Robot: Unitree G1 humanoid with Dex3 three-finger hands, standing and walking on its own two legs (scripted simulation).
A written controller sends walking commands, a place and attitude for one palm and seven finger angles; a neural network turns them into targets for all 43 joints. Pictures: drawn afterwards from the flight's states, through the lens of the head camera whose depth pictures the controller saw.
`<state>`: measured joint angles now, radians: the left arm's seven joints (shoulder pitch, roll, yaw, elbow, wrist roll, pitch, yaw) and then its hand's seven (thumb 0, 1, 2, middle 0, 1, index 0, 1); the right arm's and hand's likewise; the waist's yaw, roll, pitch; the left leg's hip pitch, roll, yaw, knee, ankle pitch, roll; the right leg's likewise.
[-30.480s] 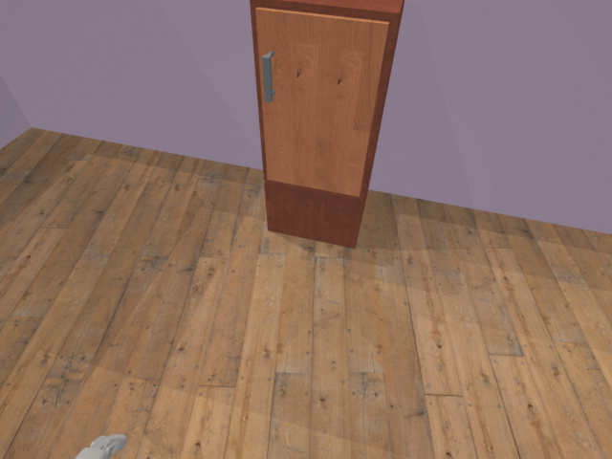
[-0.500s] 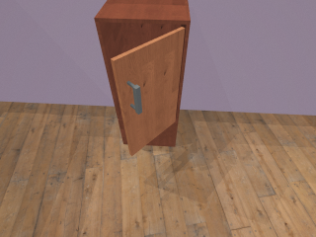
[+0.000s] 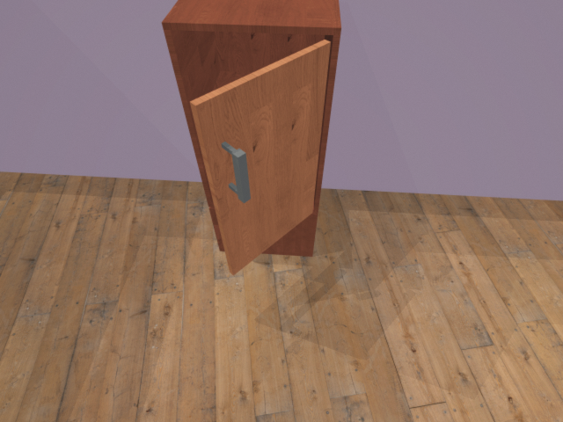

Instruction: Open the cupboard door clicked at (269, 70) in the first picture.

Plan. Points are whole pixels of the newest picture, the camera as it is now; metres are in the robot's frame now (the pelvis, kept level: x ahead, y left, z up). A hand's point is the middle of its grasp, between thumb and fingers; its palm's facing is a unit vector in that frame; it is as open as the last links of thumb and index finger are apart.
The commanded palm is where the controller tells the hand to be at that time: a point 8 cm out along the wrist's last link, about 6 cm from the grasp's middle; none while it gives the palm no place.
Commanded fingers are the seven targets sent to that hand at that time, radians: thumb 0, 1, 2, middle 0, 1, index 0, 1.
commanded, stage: look to check the result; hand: left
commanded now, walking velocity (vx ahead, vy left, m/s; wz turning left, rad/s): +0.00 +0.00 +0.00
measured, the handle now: (235, 172) +0.59 +0.13 -0.03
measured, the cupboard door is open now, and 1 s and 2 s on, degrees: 48 48 48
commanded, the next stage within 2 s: walk to a spot facing it in 0.14 s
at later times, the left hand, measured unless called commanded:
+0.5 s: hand out of the picture +0.01 +0.18 -0.18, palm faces -0.01 -0.98 -0.20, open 7.4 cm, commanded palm none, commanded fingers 0.00 0.90 0.90 -0.20 -0.30 -0.20 -0.30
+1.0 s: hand out of the picture +0.09 +0.17 -0.16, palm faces -0.30 -0.91 -0.28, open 7.4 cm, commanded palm none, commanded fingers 0.00 0.90 0.90 -0.20 -0.30 -0.20 -0.30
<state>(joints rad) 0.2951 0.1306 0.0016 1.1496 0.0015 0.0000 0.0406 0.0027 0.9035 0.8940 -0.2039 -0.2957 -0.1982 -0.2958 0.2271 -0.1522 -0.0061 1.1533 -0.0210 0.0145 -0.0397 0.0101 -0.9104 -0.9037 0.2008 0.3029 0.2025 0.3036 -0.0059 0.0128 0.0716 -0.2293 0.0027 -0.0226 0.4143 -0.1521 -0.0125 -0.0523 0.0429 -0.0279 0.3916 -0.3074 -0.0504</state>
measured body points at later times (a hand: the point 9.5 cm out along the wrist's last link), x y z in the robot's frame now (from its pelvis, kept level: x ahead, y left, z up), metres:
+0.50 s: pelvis +0.00 +0.00 -0.01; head +0.02 +0.00 +0.44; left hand +0.01 +0.23 -0.16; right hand +0.01 -0.23 -0.17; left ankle +0.05 +0.13 -0.74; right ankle -0.06 -0.08 -0.74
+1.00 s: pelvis -0.02 -0.02 +0.00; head +0.02 -0.05 +0.44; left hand +0.11 +0.21 -0.14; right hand -0.01 -0.29 -0.15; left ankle +0.02 +0.12 -0.69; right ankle -0.06 -0.11 -0.74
